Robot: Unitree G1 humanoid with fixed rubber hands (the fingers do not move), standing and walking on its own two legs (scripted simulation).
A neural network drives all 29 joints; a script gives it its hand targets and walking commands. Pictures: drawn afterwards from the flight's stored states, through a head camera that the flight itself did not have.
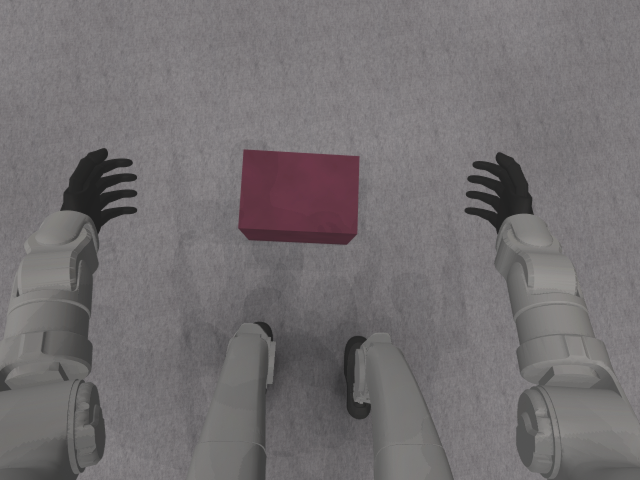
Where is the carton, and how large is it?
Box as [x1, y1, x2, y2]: [238, 149, 358, 244]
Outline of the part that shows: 244,149 238,228 248,239 346,244 356,234 358,156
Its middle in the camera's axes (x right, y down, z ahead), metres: -0.05 -0.11 +0.97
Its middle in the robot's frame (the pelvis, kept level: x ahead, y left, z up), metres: +0.53 +0.05 -0.59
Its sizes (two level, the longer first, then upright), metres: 0.267 0.183 0.189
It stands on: the floor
